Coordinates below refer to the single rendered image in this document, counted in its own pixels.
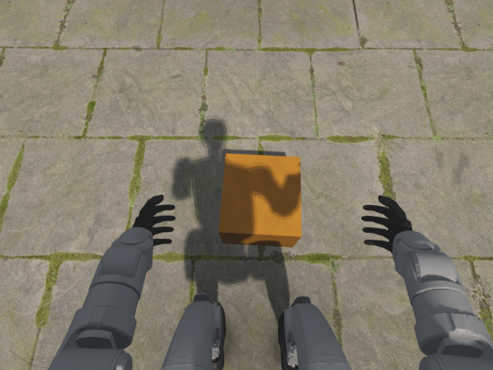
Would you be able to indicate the robot left upper arm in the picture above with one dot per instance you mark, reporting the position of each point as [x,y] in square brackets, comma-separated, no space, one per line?
[93,359]

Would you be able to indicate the robot thigh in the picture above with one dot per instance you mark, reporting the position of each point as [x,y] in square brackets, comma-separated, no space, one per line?
[316,343]
[192,343]

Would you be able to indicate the right robot hand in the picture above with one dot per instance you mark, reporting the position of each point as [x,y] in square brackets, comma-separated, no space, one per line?
[397,222]

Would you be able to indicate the robot right upper arm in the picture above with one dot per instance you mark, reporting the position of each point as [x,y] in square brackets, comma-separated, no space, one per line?
[454,362]

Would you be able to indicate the right robot thigh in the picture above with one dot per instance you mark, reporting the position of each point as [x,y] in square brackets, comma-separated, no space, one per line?
[316,343]

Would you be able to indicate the carton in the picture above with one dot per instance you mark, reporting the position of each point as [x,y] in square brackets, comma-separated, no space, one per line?
[261,200]

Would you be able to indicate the robot right forearm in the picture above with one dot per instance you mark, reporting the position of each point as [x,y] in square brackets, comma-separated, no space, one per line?
[446,323]

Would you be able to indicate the left robot hand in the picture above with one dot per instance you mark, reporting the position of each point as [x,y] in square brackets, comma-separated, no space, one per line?
[146,218]

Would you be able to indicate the left robot thigh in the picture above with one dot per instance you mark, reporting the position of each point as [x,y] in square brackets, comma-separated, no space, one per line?
[192,343]

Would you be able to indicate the robot left forearm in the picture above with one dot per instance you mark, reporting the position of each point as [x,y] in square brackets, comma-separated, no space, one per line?
[106,319]

